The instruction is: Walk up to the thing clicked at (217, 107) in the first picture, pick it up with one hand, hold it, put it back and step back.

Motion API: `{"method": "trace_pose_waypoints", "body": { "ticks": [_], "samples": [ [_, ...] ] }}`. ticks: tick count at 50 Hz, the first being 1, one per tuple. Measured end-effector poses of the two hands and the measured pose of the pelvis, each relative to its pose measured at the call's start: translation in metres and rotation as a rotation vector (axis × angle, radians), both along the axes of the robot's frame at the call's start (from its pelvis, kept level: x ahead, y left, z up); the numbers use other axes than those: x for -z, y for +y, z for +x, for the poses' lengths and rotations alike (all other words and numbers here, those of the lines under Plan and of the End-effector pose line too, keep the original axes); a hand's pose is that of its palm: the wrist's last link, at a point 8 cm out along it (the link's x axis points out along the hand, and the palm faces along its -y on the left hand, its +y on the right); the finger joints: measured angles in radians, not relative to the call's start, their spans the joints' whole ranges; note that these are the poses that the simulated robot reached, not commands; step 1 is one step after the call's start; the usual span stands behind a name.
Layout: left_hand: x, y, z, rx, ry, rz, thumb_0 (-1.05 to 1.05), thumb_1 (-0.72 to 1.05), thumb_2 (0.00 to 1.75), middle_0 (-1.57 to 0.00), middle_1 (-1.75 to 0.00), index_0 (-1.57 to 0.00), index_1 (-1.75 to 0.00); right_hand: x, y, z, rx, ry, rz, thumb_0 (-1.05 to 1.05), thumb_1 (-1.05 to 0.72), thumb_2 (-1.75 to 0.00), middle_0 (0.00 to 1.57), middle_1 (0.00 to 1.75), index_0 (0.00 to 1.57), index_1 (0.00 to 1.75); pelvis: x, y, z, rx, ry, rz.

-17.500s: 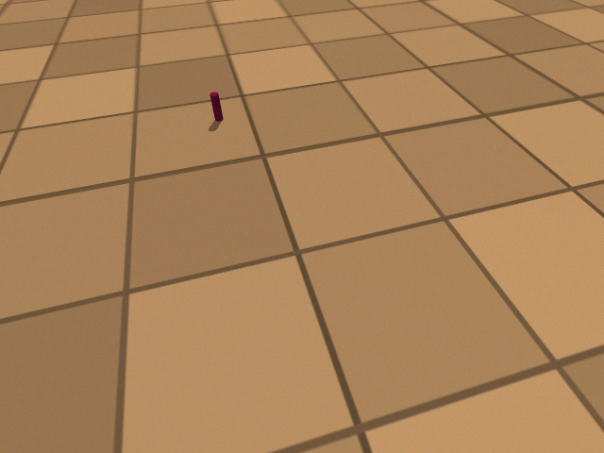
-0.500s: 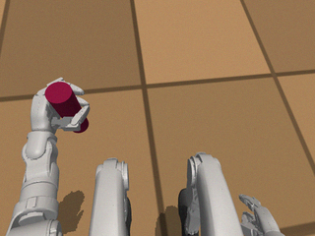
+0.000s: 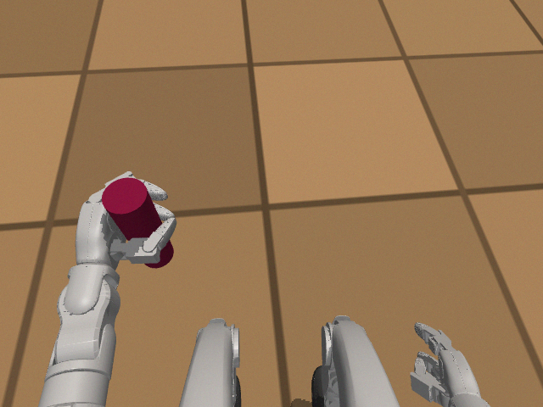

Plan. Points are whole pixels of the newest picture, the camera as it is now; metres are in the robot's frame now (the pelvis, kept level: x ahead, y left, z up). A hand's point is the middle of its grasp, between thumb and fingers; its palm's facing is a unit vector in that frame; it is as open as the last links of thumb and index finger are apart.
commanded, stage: lift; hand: left
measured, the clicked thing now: (143, 228) +0.37 +0.20 +0.01
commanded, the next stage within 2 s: hold in 1.18 s
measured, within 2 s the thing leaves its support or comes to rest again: neither
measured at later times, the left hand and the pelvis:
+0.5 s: hand (119, 190) +0.36 +0.19 +0.13, palm faces +0.03 -1.00 -0.02, open 6.8 cm; pelvis +0.02 +0.00 +0.10, yaw +1 degrees
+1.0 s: hand (110, 160) +0.37 +0.18 +0.18, palm faces +0.01 -1.00 +0.00, open 6.8 cm; pelvis +0.04 +0.00 +0.14, yaw +1 degrees
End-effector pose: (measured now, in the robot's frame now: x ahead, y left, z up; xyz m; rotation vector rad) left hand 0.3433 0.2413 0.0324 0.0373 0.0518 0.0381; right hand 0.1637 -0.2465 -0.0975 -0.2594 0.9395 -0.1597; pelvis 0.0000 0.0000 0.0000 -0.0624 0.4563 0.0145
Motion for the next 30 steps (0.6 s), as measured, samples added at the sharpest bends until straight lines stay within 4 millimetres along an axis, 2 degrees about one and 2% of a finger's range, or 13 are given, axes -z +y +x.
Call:
{"method": "trace_pose_waypoints", "body": {
  "ticks": [6, 11, 21, 30],
  "samples": [
    [-0.033, 0.003, 0.0, -0.005, 0.006, -0.002, 0.01, 0.01, 1.09, -0.92, -1.07, -0.91, -1.05, -0.038, 0.0, 0.003, -0.001, -0.023, -0.007, 0.0, -0.9, -0.89, 0.2, 0.3, 0.2, 0.3, -0.032, 0.001, 0.008, -0.005, -0.047, 0.002],
    [-0.053, 0.003, -0.002, 0.005, 0.015, -0.01, 0.01, 0.01, 1.09, -0.92, -1.07, -0.91, -1.05, -0.061, 0.0, 0.0, 0.0, -0.02, -0.01, 0.0, -0.9, -0.89, 0.2, 0.3, 0.2, 0.3, -0.054, 0.002, 0.014, -0.008, -0.083, 0.004],
    [-0.09, 0.002, -0.005, 0.001, -0.002, -0.016, 0.01, 0.01, 1.09, -0.92, -1.07, -0.91, -1.06, -0.089, 0.004, -0.01, 0.004, 0.006, 0.006, 0.01, -0.9, -0.89, 0.2, 0.3, 0.2, 0.3, -0.086, 0.002, 0.021, -0.009, -0.145, 0.015],
    [-0.114, -0.002, -0.004, 0.013, -0.005, -0.021, 0.01, 0.01, 1.09, -0.92, -1.07, -0.91, -1.06, -0.112, 0.007, -0.004, 0.0, -0.013, 0.015, 0.01, -0.9, -0.89, 0.2, 0.3, 0.2, 0.3, -0.108, 0.001, 0.027, -0.009, -0.191, 0.023]
  ]
}}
